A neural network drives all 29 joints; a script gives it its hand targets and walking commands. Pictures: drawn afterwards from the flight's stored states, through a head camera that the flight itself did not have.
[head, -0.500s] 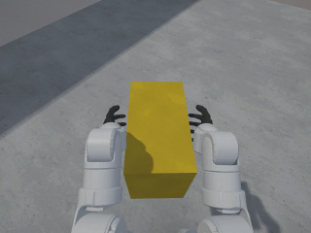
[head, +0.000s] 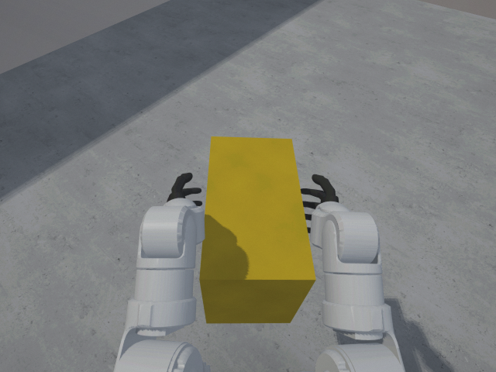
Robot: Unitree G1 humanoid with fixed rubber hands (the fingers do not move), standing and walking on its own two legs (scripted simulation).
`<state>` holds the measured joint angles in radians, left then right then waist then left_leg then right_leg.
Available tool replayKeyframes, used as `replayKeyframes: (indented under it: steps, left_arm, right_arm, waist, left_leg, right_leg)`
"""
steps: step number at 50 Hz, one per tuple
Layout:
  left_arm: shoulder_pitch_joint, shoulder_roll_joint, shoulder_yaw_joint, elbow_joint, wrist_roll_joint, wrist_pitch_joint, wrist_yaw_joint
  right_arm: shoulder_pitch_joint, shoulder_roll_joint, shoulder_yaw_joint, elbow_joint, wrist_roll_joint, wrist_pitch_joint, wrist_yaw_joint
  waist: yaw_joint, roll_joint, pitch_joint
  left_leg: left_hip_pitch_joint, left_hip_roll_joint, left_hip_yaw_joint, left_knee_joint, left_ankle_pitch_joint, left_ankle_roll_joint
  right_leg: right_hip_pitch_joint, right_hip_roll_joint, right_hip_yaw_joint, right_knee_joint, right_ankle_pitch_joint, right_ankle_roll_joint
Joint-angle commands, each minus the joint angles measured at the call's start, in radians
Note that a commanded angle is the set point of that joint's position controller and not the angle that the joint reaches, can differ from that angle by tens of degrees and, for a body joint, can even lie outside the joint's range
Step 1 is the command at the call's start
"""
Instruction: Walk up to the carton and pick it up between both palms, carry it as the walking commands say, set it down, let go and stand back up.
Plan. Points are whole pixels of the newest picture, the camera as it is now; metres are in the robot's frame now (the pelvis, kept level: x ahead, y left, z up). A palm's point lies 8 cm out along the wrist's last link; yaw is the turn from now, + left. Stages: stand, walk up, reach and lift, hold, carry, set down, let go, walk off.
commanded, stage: carry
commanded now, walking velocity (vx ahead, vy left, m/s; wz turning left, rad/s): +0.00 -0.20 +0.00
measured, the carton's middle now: (250, 228) +0.34 -0.01 +0.00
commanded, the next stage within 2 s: none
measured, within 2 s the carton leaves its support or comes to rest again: neither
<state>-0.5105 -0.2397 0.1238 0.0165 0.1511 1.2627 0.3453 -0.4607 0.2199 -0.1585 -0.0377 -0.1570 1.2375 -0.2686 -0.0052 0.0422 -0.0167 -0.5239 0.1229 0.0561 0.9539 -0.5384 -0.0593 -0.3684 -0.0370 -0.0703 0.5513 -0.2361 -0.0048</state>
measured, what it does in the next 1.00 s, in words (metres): steps to the right: left foot, then right foot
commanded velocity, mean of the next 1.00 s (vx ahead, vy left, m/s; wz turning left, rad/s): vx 0.00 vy -0.03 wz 0.00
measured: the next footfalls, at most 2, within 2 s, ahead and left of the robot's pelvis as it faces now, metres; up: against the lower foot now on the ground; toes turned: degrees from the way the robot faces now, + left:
left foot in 0.18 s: +0.01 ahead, +0.03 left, +0.00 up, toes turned -8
right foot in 0.40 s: +0.02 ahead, -0.21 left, +0.00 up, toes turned +9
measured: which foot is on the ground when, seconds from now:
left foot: up 0.00-0.16, down 0.18-1.00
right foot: down 0.00-0.18, up 0.20-0.38, down 0.40-1.00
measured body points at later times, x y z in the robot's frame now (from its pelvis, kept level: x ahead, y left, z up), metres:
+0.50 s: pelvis -0.06 -0.11 +0.00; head -0.06 -0.12 +0.45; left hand +0.26 +0.01 +0.10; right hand +0.26 -0.22 +0.09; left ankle -0.03 +0.04 -0.73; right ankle -0.02 -0.22 -0.73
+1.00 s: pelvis -0.09 -0.10 +0.00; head -0.10 -0.09 +0.45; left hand +0.22 +0.03 +0.09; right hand +0.23 -0.20 +0.09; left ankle -0.03 +0.04 -0.73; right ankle -0.02 -0.22 -0.73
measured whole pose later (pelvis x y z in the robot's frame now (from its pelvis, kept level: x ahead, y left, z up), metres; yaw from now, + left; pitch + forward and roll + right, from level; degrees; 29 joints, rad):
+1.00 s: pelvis -0.09 -0.10 +0.00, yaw +0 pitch +2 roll +0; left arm -0.48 -0.23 0.14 0.02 0.14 1.27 0.38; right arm -0.50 0.23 -0.15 0.05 -0.16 1.24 -0.29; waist 0.02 -0.02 -0.07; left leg -0.37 0.04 0.04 0.50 -0.16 -0.02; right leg -0.38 -0.05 -0.05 0.51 -0.15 0.00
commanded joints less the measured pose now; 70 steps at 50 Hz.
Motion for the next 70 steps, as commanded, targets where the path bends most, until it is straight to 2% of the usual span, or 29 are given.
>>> replayKeyframes:
  steps: [1, 3, 6, 7, 8, 9, 10, 11, 12, 13, 14, 15, 17, 18, 19, 20, 21, 22, 23, 24, 27, 31, 41, 48, 51, 70]
  left_arm:
    - [-0.472, -1.077, -0.488, -0.077, -0.418, -0.039, -0.436]
    - [-0.438, -1.053, -0.480, -0.088, -0.396, -0.047, -0.423]
    - [-0.412, -1.024, -0.492, -0.091, -0.377, -0.044, -0.410]
    - [-0.409, -1.023, -0.501, -0.087, -0.377, -0.040, -0.407]
    - [-0.398, -1.022, -0.507, -0.078, -0.379, -0.036, -0.404]
    - [-0.394, -1.028, -0.515, -0.067, -0.381, -0.033, -0.402]
    - [-0.404, -1.029, -0.524, -0.072, -0.389, -0.028, -0.405]
    - [-0.475, -1.044, -0.541, -0.091, -0.410, -0.023, -0.406]
    - [-0.533, -1.068, -0.559, -0.112, -0.424, -0.025, -0.408]
    - [-0.556, -1.076, -0.574, -0.138, -0.443, -0.024, -0.415]
    - [-0.571, -1.087, -0.591, -0.162, -0.464, -0.022, -0.420]
    - [-0.567, -1.085, -0.595, -0.156, -0.473, -0.017, -0.424]
    - [-0.525, -1.074, -0.588, -0.110, -0.479, -0.003, -0.427]
    - [-0.497, -1.065, -0.574, -0.072, -0.475, 0.004, -0.431]
    - [-0.474, -1.058, -0.560, -0.038, -0.474, 0.008, -0.436]
    - [-0.470, -1.052, -0.549, -0.012, -0.476, 0.011, -0.443]
    - [-0.448, -1.062, -0.534, 0.044, -0.459, 0.008, -0.450]
    - [-0.455, -1.073, -0.524, 0.044, -0.455, 0.004, -0.453]
    - [-0.482, -1.073, -0.511, 0.029, -0.454, 0.002, -0.454]
    - [-0.504, -1.076, -0.501, 0.017, -0.451, -0.001, -0.452]
    - [-0.485, -1.082, -0.466, 0.036, -0.425, -0.010, -0.445]
    - [-0.465, -1.076, -0.450, 0.033, -0.399, -0.021, -0.436]
    - [-0.502, -1.071, -0.504, -0.014, -0.431, -0.020, -0.439]
    - [-0.527, -1.081, -0.534, -0.026, -0.465, -0.014, -0.447]
    - [-0.527, -1.084, -0.536, -0.018, -0.470, -0.013, -0.449]
    - [-0.490, -1.067, -0.516, -0.013, -0.445, -0.028, -0.441]
  right_arm:
    - [-0.579, 1.114, 0.634, -0.081, 0.497, -0.011, 0.339]
    - [-0.567, 1.101, 0.640, -0.077, 0.507, -0.002, 0.342]
    - [-0.509, 1.087, 0.618, -0.020, 0.499, 0.015, 0.351]
    - [-0.481, 1.088, 0.607, 0.004, 0.493, 0.020, 0.355]
    - [-0.458, 1.089, 0.594, 0.028, 0.486, 0.023, 0.360]
    - [-0.444, 1.094, 0.581, 0.056, 0.483, 0.025, 0.366]
    - [-0.397, 1.098, 0.561, 0.094, 0.468, 0.017, 0.369]
    - [-0.417, 1.096, 0.546, 0.093, 0.456, 0.010, 0.370]
    - [-0.443, 1.101, 0.546, 0.067, 0.455, 0.010, 0.373]
    - [-0.451, 1.105, 0.547, 0.045, 0.449, 0.006, 0.370]
    - [-0.460, 1.107, 0.549, 0.017, 0.442, 0.000, 0.363]
    - [-0.462, 1.105, 0.545, 0.011, 0.432, -0.001, 0.356]
    - [-0.447, 1.081, 0.531, 0.011, 0.414, -0.002, 0.343]
    - [-0.432, 1.066, 0.522, 0.028, 0.402, 0.000, 0.339]
    - [-0.418, 1.059, 0.517, 0.044, 0.393, -0.001, 0.337]
    - [-0.408, 1.053, 0.511, 0.063, 0.389, -0.002, 0.335]
    - [-0.406, 1.068, 0.515, 0.078, 0.387, 0.003, 0.334]
    - [-0.445, 1.078, 0.528, 0.071, 0.399, 0.004, 0.338]
    - [-0.493, 1.088, 0.544, 0.051, 0.416, 0.002, 0.341]
    - [-0.527, 1.100, 0.556, 0.042, 0.432, 0.001, 0.343]
    - [-0.565, 1.121, 0.582, 0.028, 0.465, 0.003, 0.350]
    - [-0.575, 1.129, 0.593, 0.046, 0.489, 0.015, 0.360]
    - [-0.520, 1.132, 0.552, 0.099, 0.463, 0.014, 0.360]
    - [-0.506, 1.109, 0.526, 0.087, 0.435, 0.000, 0.353]
    - [-0.506, 1.104, 0.523, 0.084, 0.429, -0.004, 0.352]
    - [-0.503, 1.099, 0.543, 0.066, 0.446, -0.009, 0.355]
  waist:
    - [0.012, -0.238, -0.399]
    - [0.017, -0.236, -0.420]
    - [0.019, -0.233, -0.428]
    - [0.011, -0.208, -0.428]
    - [0.002, -0.160, -0.427]
    - [-0.001, -0.071, -0.413]
    - [-0.005, 0.179, -0.377]
    - [-0.010, 0.292, -0.335]
    - [-0.010, 0.180, -0.324]
    - [-0.009, 0.096, -0.310]
    - [-0.005, 0.094, -0.297]
    - [-0.004, 0.123, -0.316]
    - [0.000, 0.140, -0.346]
    - [0.005, 0.125, -0.350]
    - [0.003, 0.089, -0.363]
    - [-0.002, -0.005, -0.374]
    - [-0.009, -0.109, -0.382]
    - [-0.006, -0.145, -0.366]
    - [-0.003, -0.151, -0.346]
    - [0.001, -0.135, -0.335]
    - [0.011, -0.169, -0.327]
    - [0.017, -0.172, -0.315]
    - [0.014, -0.090, -0.309]
    - [0.013, 0.001, -0.327]
    - [0.013, 0.001, -0.331]
    - [0.013, -0.041, -0.359]
  left_leg:
    - [-0.019, -0.056, 0.041, 0.118, 0.014, 0.018]
    - [0.021, -0.064, 0.055, -0.013, 0.018, 0.022]
    - [0.120, -0.080, 0.067, -0.245, 0.071, 0.048]
    - [0.174, -0.078, 0.077, -0.378, 0.152, 0.054]
    - [0.276, -0.036, 0.052, -0.547, 0.281, 0.054]
    - [0.410, 0.064, -0.070, -0.632, 0.347, 0.064]
    - [0.518, 0.322, -0.351, -0.623, 0.627, 0.175]
    - [0.476, 0.397, -0.386, -0.641, 0.763, 0.264]
    - [0.447, 0.348, -0.312, -0.633, 0.735, 0.264]
    - [0.425, 0.294, -0.225, -0.636, 0.650, 0.236]
    - [0.401, 0.234, -0.135, -0.620, 0.621, 0.197]
    - [0.390, 0.183, -0.063, -0.592, 0.636, 0.171]
    - [0.394, 0.128, 0.002, -0.519, 0.699, 0.143]
    - [0.380, 0.101, 0.026, -0.482, 0.671, 0.119]
    - [0.344, 0.073, 0.038, -0.435, 0.596, 0.094]
    - [0.266, 0.050, 0.042, -0.378, 0.413, 0.066]
    - [0.221, 0.004, 0.035, -0.397, 0.263, 0.028]
    - [0.262, -0.016, 0.035, -0.391, 0.178, 0.016]
    - [0.275, -0.022, 0.028, -0.391, 0.185, 0.019]
    - [0.281, -0.025, 0.029, -0.399, 0.205, 0.025]
    - [0.272, -0.035, 0.022, -0.417, 0.254, 0.039]
    - [0.243, -0.042, 0.011, -0.436, 0.246, 0.043]
    - [0.276, -0.032, -0.051, -0.501, 0.270, 0.067]
    - [0.235, 0.008, -0.110, -0.588, 0.197, 0.087]
    - [0.218, 0.006, -0.107, -0.595, 0.188, 0.089]
    - [0.238, -0.011, -0.093, -0.533, 0.326, 0.088]
  right_leg:
    - [0.291, -0.179, 0.084, -0.126, 0.479, -0.154]
    - [0.323, -0.184, 0.097, -0.110, 0.479, -0.166]
    - [0.321, -0.201, 0.149, -0.103, 0.479, -0.194]
    - [0.315, -0.189, 0.144, -0.083, 0.474, -0.185]
    - [0.262, -0.166, 0.125, -0.047, 0.444, -0.155]
    - [0.133, -0.132, 0.115, 0.015, 0.373, -0.103]
    - [-0.114, -0.034, 0.048, 0.097, 0.061, -0.035]
    - [-0.162, 0.000, 0.049, 0.226, -0.259, -0.010]
    - [-0.138, -0.016, 0.111, 0.292, -0.222, -0.012]
    - [-0.125, -0.024, 0.106, 0.282, -0.176, 0.001]
    - [-0.098, -0.027, 0.081, 0.215, -0.133, 0.011]
    - [-0.043, -0.013, 0.046, 0.146, -0.107, 0.018]
    - [0.056, 0.028, -0.035, -0.011, -0.035, 0.031]
    - [0.120, 0.034, -0.052, -0.129, 0.073, 0.030]
    - [0.194, 0.000, -0.016, -0.173, 0.140, 0.022]
    - [0.265, -0.095, 0.087, -0.184, 0.346, 0.013]
    - [0.280, -0.182, 0.146, -0.093, 0.612, -0.036]
    - [0.207, -0.200, 0.177, -0.110, 0.582, -0.059]
    - [0.161, -0.190, 0.181, -0.143, 0.459, -0.057]
    - [0.133, -0.179, 0.174, -0.171, 0.321, -0.054]
    - [0.113, -0.152, 0.146, -0.224, 0.049, -0.045]
    - [0.114, -0.150, 0.147, -0.247, -0.066, -0.051]
    - [0.037, -0.111, 0.133, -0.208, -0.100, -0.043]
    - [0.083, -0.066, 0.086, -0.117, 0.007, -0.028]
    - [0.104, -0.063, 0.076, -0.107, 0.035, -0.027]
    - [0.130, -0.095, 0.072, -0.099, 0.125, -0.026]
